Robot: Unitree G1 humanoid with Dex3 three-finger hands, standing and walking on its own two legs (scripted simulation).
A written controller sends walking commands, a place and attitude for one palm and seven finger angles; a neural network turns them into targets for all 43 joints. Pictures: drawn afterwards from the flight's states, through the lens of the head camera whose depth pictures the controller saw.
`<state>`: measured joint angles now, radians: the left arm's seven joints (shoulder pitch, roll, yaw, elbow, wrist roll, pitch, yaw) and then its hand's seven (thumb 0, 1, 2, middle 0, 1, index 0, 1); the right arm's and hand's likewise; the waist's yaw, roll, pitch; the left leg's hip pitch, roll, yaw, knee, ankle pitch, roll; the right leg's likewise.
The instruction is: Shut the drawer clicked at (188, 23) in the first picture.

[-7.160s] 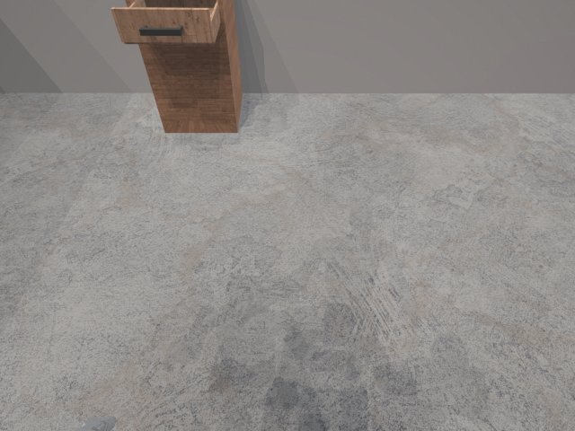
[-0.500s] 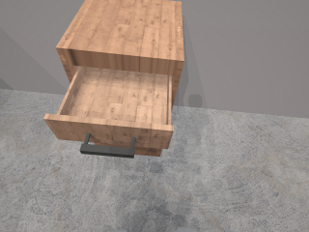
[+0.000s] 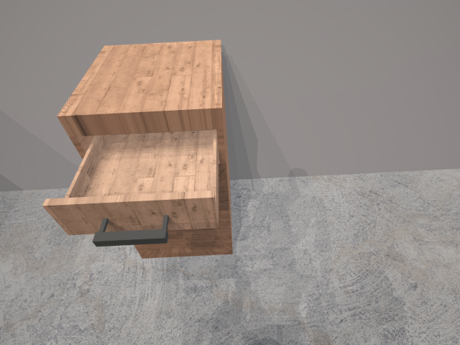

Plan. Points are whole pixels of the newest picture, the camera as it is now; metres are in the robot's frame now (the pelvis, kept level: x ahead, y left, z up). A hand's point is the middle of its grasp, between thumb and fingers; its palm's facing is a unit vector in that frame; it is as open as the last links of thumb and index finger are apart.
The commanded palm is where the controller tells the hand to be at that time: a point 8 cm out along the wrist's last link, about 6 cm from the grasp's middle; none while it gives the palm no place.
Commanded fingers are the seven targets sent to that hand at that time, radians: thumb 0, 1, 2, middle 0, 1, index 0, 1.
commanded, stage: come to a stop and stand still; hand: left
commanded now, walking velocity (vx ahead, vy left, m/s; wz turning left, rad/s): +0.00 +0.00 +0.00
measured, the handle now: (133, 229) +0.39 +0.24 -0.08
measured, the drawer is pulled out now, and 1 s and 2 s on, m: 0.24 0.24 0.24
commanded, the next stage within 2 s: look again from close up in 0.76 s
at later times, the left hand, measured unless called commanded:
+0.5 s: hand out of the picture -0.01 +0.14 -0.17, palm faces +0.07 -0.99 -0.15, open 7.4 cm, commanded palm none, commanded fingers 0.00 0.90 0.90 -0.20 -0.30 -0.20 -0.30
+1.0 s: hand out of the picture +0.03 +0.19 -0.18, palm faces +0.01 -0.98 -0.21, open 7.4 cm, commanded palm none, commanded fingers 0.00 0.90 0.90 -0.20 -0.30 -0.20 -0.30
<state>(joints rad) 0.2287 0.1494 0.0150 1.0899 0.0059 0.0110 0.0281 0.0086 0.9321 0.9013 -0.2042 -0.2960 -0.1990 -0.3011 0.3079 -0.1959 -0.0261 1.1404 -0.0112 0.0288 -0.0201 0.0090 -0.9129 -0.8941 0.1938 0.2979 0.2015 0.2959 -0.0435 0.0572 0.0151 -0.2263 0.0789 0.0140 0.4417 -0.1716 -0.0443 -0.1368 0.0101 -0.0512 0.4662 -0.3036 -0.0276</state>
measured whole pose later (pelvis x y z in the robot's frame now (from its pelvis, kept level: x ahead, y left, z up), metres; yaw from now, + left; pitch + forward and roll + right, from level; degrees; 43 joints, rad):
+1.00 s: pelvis +0.02 +0.02 -0.01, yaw +0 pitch -1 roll -1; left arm 0.30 0.14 0.00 1.07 0.02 -0.03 0.05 0.01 0.91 0.90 -0.20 -0.30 -0.20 -0.30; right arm 0.26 -0.18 -0.01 1.05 -0.01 -0.01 -0.02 0.01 -0.92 -0.89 0.19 0.30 0.20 0.30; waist -0.02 0.03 0.05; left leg -0.27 0.06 0.02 0.58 -0.29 -0.02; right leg -0.13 0.00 -0.05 0.51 -0.36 0.00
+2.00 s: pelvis -0.03 -0.01 -0.10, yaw +2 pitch +13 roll -2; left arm 0.49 0.20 0.22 0.02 -0.28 -0.48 -0.31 0.02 0.90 0.90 -0.55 -0.68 -0.55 -0.68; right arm 0.12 -0.24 -0.06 0.52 0.02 -0.25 -0.07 0.01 -0.91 -0.89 0.19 0.30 0.20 0.30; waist 0.06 0.01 -0.15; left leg -0.96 0.07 -0.08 1.20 -0.47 -0.05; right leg -0.82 0.00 -0.12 1.21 -0.62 -0.05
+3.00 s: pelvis -0.01 +0.03 -0.06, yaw +1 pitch +10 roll -3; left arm 0.54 0.18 0.03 -0.28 -0.18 -0.27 -0.12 0.02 0.90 0.90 -1.39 -1.59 -1.39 -1.59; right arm 0.24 -0.20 0.04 0.46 0.02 -0.13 -0.03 0.02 -0.90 -0.89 0.20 0.30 0.21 0.30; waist 0.00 0.05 -0.13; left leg -0.77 0.05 -0.03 1.03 -0.44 0.00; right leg -0.61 -0.03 -0.08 0.99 -0.54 0.02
